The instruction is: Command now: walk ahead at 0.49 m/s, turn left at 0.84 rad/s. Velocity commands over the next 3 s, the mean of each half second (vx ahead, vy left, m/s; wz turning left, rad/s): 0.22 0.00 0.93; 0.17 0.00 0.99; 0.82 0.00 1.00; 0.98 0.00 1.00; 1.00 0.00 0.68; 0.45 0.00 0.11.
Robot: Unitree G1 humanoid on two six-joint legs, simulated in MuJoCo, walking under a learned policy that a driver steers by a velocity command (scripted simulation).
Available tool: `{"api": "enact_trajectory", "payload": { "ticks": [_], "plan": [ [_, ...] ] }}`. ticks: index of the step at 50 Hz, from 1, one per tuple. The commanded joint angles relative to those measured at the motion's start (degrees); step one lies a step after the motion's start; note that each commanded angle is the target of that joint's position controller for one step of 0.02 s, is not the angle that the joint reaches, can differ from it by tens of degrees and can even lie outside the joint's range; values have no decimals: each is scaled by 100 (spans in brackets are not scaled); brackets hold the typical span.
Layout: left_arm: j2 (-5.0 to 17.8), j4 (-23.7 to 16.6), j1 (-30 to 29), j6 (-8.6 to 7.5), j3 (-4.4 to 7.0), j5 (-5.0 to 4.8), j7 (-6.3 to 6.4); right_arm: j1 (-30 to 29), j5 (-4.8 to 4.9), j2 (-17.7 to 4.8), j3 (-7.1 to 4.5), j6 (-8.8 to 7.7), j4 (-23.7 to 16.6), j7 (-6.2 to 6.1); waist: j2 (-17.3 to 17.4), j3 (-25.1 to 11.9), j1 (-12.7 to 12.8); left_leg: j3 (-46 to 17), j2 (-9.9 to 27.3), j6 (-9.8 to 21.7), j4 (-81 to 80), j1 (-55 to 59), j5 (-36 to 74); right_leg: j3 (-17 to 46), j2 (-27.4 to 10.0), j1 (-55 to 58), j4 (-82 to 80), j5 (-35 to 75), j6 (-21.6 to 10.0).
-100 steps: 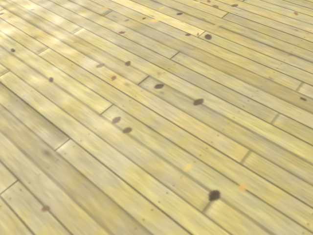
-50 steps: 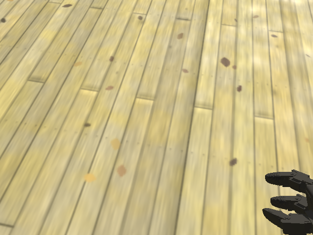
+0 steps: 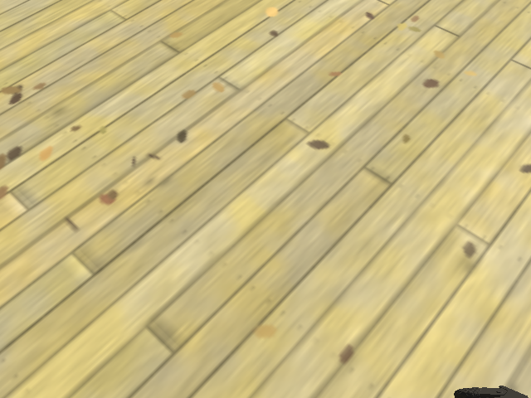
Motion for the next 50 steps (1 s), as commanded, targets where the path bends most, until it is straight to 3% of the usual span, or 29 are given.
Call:
{"api": "enact_trajectory", "payload": {
  "ticks": [1,2,3,5,6,9,11,13,16,17,18,19,20,21,22,23,25,27,30,34,37,38,39,40,41,42,44,47,50],
  "plan": [
    [1122,-1399,-589,-396,120,-195,11,1622,4,-1770,-700,86,-374,-152,-618,-3655,-873,-4779,2558,1804,-916,6551,2631,1921,196,-4266,3647,-422,1],
    [1081,-1567,-891,-382,155,-226,36,1130,196,-1454,-641,52,-435,-121,-1066,-2349,-463,-4287,2180,1583,-1306,5247,2063,1742,58,-4395,2967,-258,-89],
    [1070,-1480,-952,-316,188,-130,88,750,335,-1096,-536,34,-507,-114,-1492,-1598,-113,-3871,1910,1339,-1546,4070,2000,1634,-167,-4148,2548,-154,-58],
    [1120,-1598,-962,-141,261,-21,85,509,284,-890,-487,54,-614,-152,-977,-707,215,-3163,1427,1117,-1755,2309,2903,1523,-269,-3558,1824,-31,68],
    [1043,-1721,-1099,-105,253,19,83,517,309,-819,-485,81,-582,-191,-781,-535,255,-2799,1105,965,-1741,1714,3132,1394,-280,-3334,1150,92,94],
    [625,-2004,-1698,-54,149,66,104,712,329,-1048,-621,298,-508,-403,-376,-816,99,-2328,412,456,-1306,1200,3823,1009,219,-2883,-655,1012,192],
    [637,-2077,-1988,-12,168,-15,106,827,387,-1081,-683,502,-495,-538,-116,-1220,-71,-2326,160,-91,-979,1188,3344,969,577,-2384,-1711,1889,194],
    [666,-2207,-2382,-9,206,-79,70,991,431,-1021,-695,627,-460,-631,138,-1288,-256,-2566,47,-528,-754,1176,2317,1013,822,-2000,-2546,2521,164],
    [873,-2182,-2345,-49,328,-102,26,769,306,-748,-650,638,-640,-642,560,-1120,-127,-3104,15,-747,-127,1448,959,1433,651,-1564,-3454,3088,45],
    [894,-2016,-1819,-77,365,-47,50,528,288,-622,-602,616,-758,-597,434,-1344,183,-2896,-160,-889,742,1415,458,1548,297,-826,-4062,3893,-152],
    [935,-1902,-1257,-49,356,60,118,755,167,-225,-460,618,-851,-533,-302,-2092,201,-2359,-408,-1077,2279,738,-2231,2432,-967,744,-3657,5363,-729],
    [921,-2085,-1097,52,302,241,150,1601,136,-247,-425,568,-848,-444,-1208,-2692,-139,-2202,-749,-1260,3507,-173,-4369,3909,-2360,1795,-3007,7558,-1774],
    [1208,-2000,-1367,106,444,77,144,2180,230,-857,-510,513,-876,-253,-1915,-3131,-522,-1976,-15,-1422,4634,-622,-3832,5232,-3400,1648,-3290,5939,-2554],
    [804,-2221,-1724,146,405,69,202,1609,284,-1320,-647,597,-688,-252,-1097,-2522,-200,-1670,386,-1582,4977,-686,-3177,4527,-2675,1007,-3445,4544,-2389],
    [560,-2241,-1852,234,300,78,232,1132,291,-1400,-679,713,-733,-309,-508,-1807,-114,-1419,510,-1644,5024,-833,-2608,3528,-2086,263,-3552,3625,-1984],
    [572,-2275,-1991,308,266,78,234,989,283,-1309,-680,822,-782,-391,-290,-1396,-160,-1294,614,-1660,4851,-673,-2344,3010,-1716,-455,-3766,3132,-1758],
    [816,-2114,-2103,377,356,89,223,855,276,-856,-548,850,-936,-430,-450,-800,-253,-937,790,-1564,3997,-330,-2049,2124,-1251,-1388,-4109,3129,-1583],
    [935,-1927,-1909,399,442,110,189,801,286,-559,-469,789,-1005,-445,-805,-1007,-187,-728,913,-1551,3359,-200,-1981,1698,-1289,-1168,-4207,3640,-1705],
    [1033,-1801,-1943,417,531,55,156,697,274,-601,-470,775,-1011,-390,-950,-1340,-149,-711,1211,-1481,2570,182,-1607,1384,-1594,-970,-4267,3461,-1791],
    [1219,-1657,-2092,435,635,-47,97,649,269,-756,-562,845,-975,-270,-1195,-1205,-187,-372,1186,-1243,1433,1007,-1343,803,-1683,-1281,-4325,2322,-1541],
    [1161,-1516,-2033,443,658,-140,73,899,258,-776,-674,900,-856,-208,-1050,-1177,-354,-89,950,-898,185,1818,-1024,396,-1700,-1451,-3801,1552,-1122],
    [966,-1428,-1846,470,621,-148,62,1253,257,-905,-773,906,-715,-247,-746,-1134,-443,-265,838,-669,-222,2433,-928,162,-1500,-1941,-3217,1041,-813],
    [710,-1393,-1649,529,565,-94,22,1626,249,-1438,-941,874,-689,-339,666,-741,-483,-1997,1764,-75,-1331,3021,-79,-441,-824,-3195,-1525,-89,-215],
    [624,-1919,-2096,485,518,52,53,1402,63,-2100,-1016,757,-874,-383,1713,-786,-319,-4122,2793,995,-1596,2985,314,251,8,-4653,-146,-1121,62],
    [859,-1973,-2524,404,578,-8,58,1311,29,-1765,-983,598,-929,-352,921,-1022,-610,-4013,2591,988,-1923,2953,-1754,1087,-69,-4802,349,-649,-141],
    [1023,-1937,-2517,326,638,-130,15,1214,137,-1566,-893,473,-877,-336,756,-876,-482,-3963,2387,674,-2210,2867,-3528,1285,-154,-4886,220,17,-361],
    [1153,-1708,-2229,205,736,-103,-6,886,313,-1283,-761,393,-854,-340,704,-742,-239,-3682,2183,341,-2270,2605,-3802,1247,-197,-4589,-61,673,-330],
    [985,-1645,-2264,31,718,-144,-130,1045,225,-1095,-666,332,-801,-425,778,-759,-220,-3205,1786,179,-2283,2318,-3198,1063,40,-3908,-484,1415,-201],
    [767,-1711,-2532,-61,641,-181,-181,1257,260,-1111,-661,294,-755,-478,808,-554,-305,-3075,1550,178,-2195,2124,-2753,1032,267,-3501,-1376,1575,-74]
  ]
}}
Next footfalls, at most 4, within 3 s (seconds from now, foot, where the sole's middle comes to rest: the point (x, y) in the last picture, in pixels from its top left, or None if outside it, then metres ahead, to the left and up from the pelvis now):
0.36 right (320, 378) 0.46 -0.07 -0.74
0.76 left None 0.24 0.10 -0.74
1.18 right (265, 366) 0.49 0.06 -0.74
1.64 left None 0.36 0.49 -0.74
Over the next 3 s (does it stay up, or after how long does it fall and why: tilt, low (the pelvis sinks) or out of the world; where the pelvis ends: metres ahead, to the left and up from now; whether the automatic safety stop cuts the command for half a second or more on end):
stays up -0.14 1.40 0.02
